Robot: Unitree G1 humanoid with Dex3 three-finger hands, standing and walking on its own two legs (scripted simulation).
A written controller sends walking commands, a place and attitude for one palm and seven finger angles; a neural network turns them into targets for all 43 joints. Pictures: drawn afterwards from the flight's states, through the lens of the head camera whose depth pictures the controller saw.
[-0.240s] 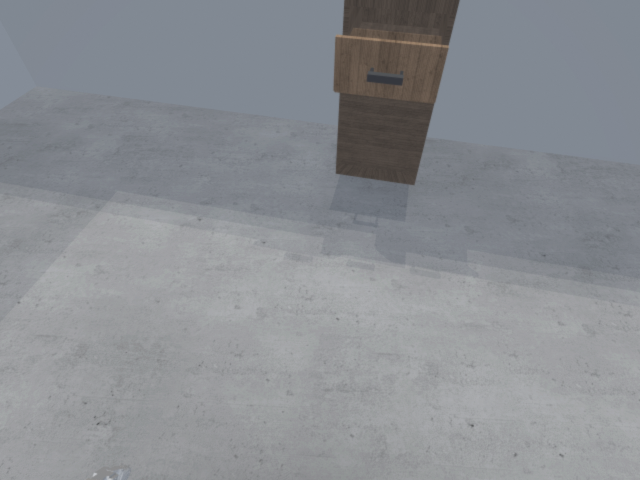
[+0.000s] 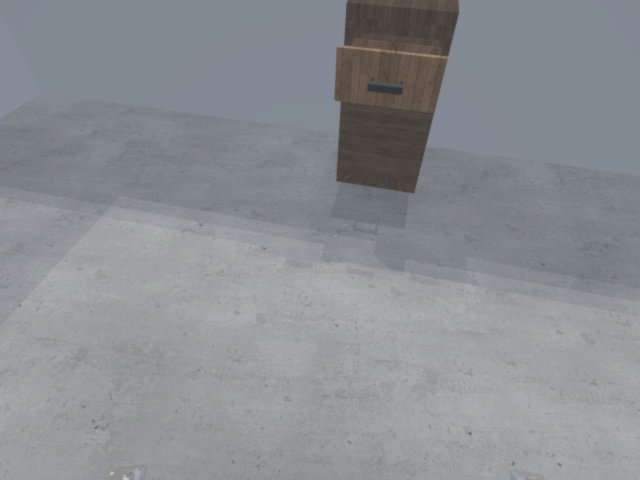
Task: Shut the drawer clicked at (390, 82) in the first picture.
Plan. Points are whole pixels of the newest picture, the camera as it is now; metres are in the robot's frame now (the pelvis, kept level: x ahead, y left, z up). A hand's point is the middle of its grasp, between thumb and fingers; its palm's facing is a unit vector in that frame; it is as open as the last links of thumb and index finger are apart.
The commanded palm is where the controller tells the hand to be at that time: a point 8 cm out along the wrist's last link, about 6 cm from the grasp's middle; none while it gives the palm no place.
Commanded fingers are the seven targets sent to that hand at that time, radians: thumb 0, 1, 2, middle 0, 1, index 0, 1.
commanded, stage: stand and wait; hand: left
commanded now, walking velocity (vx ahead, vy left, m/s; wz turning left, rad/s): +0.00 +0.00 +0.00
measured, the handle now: (386, 84) +1.30 -0.13 -0.09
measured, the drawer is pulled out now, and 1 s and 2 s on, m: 0.29 0.29 0.29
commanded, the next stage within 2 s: look at it before walking up in 0.58 s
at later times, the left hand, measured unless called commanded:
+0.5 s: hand out of the picture +0.05 +0.24 -0.15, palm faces -0.03 -0.94 -0.34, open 7.4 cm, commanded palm none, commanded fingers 0.00 0.90 0.90 -0.20 -0.30 -0.20 -0.30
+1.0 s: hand out of the picture +0.06 +0.23 -0.15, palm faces -0.04 -0.95 -0.32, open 7.4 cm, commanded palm none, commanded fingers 0.00 0.90 0.90 -0.20 -0.30 -0.20 -0.30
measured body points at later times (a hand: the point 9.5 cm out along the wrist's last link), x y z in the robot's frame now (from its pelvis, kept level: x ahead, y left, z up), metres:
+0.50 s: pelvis -0.01 -0.01 +0.00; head -0.01 -0.01 +0.45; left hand +0.05 +0.29 -0.13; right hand +0.06 -0.31 -0.13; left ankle -0.02 +0.13 -0.74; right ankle -0.02 -0.12 -0.74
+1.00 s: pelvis -0.02 -0.01 +0.01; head -0.01 +0.00 +0.46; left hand +0.06 +0.28 -0.13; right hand +0.06 -0.30 -0.13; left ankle -0.02 +0.13 -0.74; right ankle -0.02 -0.12 -0.74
